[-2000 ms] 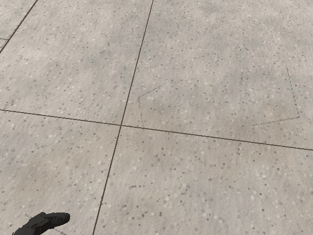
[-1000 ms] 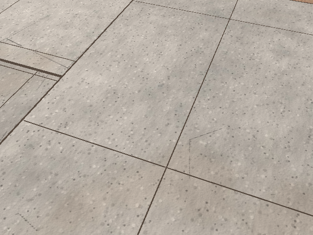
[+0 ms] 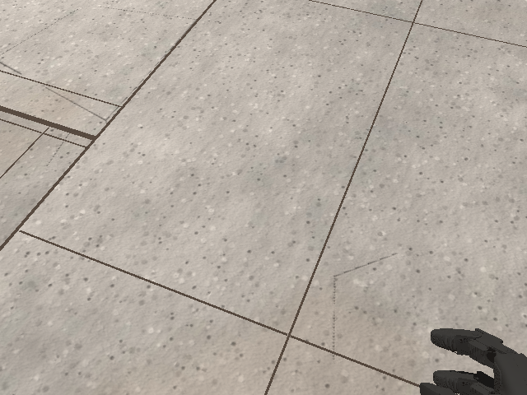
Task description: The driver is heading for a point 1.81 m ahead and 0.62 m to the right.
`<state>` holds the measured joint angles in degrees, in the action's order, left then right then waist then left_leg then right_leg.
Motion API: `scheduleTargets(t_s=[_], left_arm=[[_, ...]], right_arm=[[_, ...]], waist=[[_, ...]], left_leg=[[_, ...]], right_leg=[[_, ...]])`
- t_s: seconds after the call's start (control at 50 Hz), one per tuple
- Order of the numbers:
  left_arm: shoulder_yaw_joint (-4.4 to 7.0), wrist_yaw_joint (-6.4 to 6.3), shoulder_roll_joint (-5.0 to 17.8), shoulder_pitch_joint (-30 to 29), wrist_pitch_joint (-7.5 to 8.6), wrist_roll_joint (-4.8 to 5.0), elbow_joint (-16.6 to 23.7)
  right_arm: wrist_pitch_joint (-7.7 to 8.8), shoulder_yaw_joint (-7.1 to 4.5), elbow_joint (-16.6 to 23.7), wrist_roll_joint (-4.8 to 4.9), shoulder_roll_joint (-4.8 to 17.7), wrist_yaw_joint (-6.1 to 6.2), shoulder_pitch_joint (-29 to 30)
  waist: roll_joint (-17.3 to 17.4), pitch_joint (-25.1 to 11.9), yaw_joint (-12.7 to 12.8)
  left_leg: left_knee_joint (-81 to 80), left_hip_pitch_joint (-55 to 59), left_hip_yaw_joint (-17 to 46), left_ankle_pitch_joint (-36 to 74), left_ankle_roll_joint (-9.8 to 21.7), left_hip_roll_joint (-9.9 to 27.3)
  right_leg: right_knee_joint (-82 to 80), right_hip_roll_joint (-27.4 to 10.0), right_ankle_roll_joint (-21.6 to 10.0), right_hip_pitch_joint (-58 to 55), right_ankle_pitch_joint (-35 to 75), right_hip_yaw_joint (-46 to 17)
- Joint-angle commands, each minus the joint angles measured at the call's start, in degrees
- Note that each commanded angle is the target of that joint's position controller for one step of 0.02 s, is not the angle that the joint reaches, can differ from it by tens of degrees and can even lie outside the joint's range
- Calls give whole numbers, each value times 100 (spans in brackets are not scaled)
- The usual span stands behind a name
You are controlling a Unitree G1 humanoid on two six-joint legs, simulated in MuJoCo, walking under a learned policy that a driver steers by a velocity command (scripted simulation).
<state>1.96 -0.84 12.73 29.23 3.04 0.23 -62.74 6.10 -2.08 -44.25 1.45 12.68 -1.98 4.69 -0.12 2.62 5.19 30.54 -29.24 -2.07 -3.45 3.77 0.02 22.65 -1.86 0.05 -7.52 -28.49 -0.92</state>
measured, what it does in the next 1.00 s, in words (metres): walks ahead, turning right: right foot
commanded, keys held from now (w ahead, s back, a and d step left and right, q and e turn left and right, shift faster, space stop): w+e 0.90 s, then w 0.10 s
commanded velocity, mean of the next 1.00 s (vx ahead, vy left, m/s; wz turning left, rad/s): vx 0.49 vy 0.00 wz -0.51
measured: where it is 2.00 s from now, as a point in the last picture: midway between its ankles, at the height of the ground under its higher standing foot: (445, 214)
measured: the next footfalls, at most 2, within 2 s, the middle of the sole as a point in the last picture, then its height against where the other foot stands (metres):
right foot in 0.54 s outside the picture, level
left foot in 1.04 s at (348, 275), level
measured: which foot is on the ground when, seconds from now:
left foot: down 0.00-0.52, up 0.54-1.00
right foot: down 0.00-0.00, up 0.02-0.52, down 0.54-1.00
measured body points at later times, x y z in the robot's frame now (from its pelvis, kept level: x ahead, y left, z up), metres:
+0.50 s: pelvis +0.27 -0.03 +0.01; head +0.30 -0.05 +0.46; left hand +0.52 +0.15 -0.09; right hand +0.20 -0.30 -0.14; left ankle +0.14 +0.12 -0.71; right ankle +0.39 -0.17 -0.70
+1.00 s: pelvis +0.55 -0.13 +0.02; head +0.57 -0.16 +0.47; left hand +0.73 +0.11 -0.09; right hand +0.63 -0.46 -0.06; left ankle +0.75 -0.10 -0.70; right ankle +0.39 -0.16 -0.71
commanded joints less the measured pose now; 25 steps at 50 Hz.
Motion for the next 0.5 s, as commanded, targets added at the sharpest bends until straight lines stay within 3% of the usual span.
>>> scheduleTargets(t_s=[0.02, 0.04, 0.06, 0.08, 0.1, 0.12, 0.14, 0.22, 0.3, 0.42, 0.46, 0.5], left_arm=[[-127, 32, -217, 601, 148, 63, 549], [63, 30, 532, 107, 237, 240, 551], [163, 4, 792, -486, 266, 329, 767], [176, -51, 712, -688, 259, 280, 798], [225, -79, 608, -731, 214, 194, 799], [240, -63, 462, -567, 134, 190, 795], [252, -51, 350, -522, 57, 208, 820], [318, -53, 388, -1106, -140, 154, 1240], [297, 104, 400, -1755, -62, 110, 1536], [175, 366, 334, -2937, -29, 100, 2155], [222, 430, 471, -2929, -44, 114, 2320], [385, 441, 775, -2262, -78, 134, 2288]], right_arm=[[-32, -507, -511, -156, 1754, 60, -2868], [-14, -354, -455, -122, 1118, 49, -2529], [20, -272, -412, -82, 857, 59, -1985], [62, -232, -389, -93, 736, 45, -1555], [97, -210, -436, -145, 597, 24, -1341], [121, -192, -507, -220, 509, 19, -1243], [135, -192, -568, -224, 442, 21, -1224], [172, -262, -758, -222, 703, 147, -1350], [107, -307, -813, -241, 937, 278, -1566], [-100, -381, -946, -97, 1205, 331, -2223], [-190, -422, -912, -56, 1332, 327, -2179], [-284, -469, -831, -26, 1496, 349, -2029]], waist=[[1832, -2872, -1035], [1196, -2077, -1153], [882, -1108, -1034], [391, -700, -829], [337, -466, -666], [529, -430, -479], [578, -373, -410], [375, 60, -345], [194, 180, -490], [77, 411, -917], [232, 266, -784], [484, -266, -327]], left_leg=[[-1000, 5734, 4276, -1965, 1381, 2519], [-1524, 4930, 4244, -2476, 1074, 2268], [-1616, 3994, 3201, -2210, 789, 2113], [-1751, 3112, 2460, -1387, 670, 1926], [-1901, 2492, 1818, -833, 575, 1699], [-2043, 2139, 1348, -613, 510, 1536], [-2170, 1964, 1070, -505, 532, 1459], [-2528, 1743, 401, -181, 719, 1550], [-2550, 2096, -267, 275, 641, 1447], [-2154, 3194, -842, 894, 512, 1667], [-1653, 3491, -1013, 2185, 395, 1728], [-429, 3545, -1179, 4146, 253, 1682]], right_leg=[[4752, 478, -175, 4056, -409, -383], [5363, 164, -245, 4500, -321, -836], [5407, -93, -320, 4775, 254, -630], [5214, -364, -322, 4500, 788, -554], [4956, -526, -322, 4210, 1089, -552], [4799, -661, -338, 3868, 1273, -603], [4697, -698, -349, 3763, 1298, -562], [4201, -806, -253, 4471, 1836, -589], [2913, -709, -166, 4752, 2908, -419], [1656, -518, -337, 4947, 2777, 255], [1482, -273, -509, 4603, 2242, 521], [1477, 208, -762, 3531, 1705, 867]])
Velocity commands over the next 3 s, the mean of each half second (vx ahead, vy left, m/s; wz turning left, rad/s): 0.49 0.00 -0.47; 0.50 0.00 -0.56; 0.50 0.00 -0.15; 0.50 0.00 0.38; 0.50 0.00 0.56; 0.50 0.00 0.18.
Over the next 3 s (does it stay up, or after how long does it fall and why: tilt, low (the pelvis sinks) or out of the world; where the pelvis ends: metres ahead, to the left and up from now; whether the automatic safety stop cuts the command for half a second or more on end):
stays up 1.55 -0.52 0.02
